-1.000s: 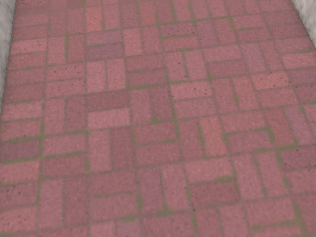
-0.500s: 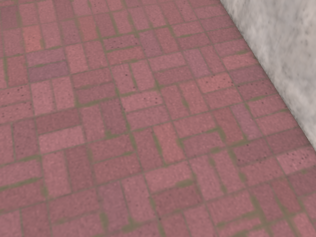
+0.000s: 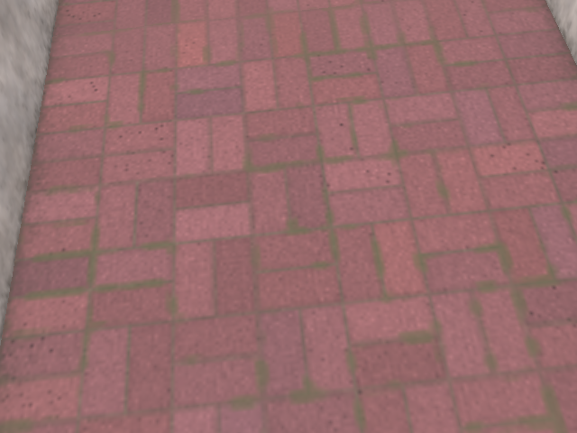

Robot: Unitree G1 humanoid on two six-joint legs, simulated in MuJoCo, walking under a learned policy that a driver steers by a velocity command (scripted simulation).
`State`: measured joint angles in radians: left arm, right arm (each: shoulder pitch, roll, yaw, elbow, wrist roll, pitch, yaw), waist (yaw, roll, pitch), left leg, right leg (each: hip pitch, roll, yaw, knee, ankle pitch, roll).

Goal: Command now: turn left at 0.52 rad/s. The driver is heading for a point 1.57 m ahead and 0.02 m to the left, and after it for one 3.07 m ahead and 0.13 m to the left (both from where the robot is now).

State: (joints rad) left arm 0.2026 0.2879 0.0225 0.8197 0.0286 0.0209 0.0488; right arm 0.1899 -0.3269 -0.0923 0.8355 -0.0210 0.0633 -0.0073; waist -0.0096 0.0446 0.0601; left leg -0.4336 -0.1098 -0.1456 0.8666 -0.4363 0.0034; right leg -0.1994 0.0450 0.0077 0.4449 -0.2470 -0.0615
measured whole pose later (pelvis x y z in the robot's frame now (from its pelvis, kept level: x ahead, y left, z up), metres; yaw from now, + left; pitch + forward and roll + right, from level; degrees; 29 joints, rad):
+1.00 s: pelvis +0.22 +0.07 -0.02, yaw +3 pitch +1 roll +0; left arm 0.12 0.23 0.02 0.77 0.03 -0.02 -0.03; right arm 0.39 -0.20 0.01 0.95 -0.01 -0.05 -0.02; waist -0.01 -0.01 0.08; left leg -0.13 0.01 0.11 1.10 -0.45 0.02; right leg -0.52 0.11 -0.12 0.73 -0.44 -0.17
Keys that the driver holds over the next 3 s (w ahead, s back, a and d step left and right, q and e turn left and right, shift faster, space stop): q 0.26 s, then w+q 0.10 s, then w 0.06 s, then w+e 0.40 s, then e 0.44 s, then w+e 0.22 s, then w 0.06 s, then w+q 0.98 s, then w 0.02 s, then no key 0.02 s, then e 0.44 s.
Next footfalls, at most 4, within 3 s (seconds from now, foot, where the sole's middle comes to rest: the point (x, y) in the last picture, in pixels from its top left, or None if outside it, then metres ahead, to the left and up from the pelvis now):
0.44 left None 0.00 0.12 -0.78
0.94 right None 0.36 0.04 -0.75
1.70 left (244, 380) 0.56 0.17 -0.71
2.16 right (334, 272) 0.82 -0.04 -0.67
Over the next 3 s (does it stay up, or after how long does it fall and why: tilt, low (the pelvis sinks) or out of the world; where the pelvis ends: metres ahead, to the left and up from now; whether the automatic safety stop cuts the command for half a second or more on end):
stays up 1.04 0.14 0.15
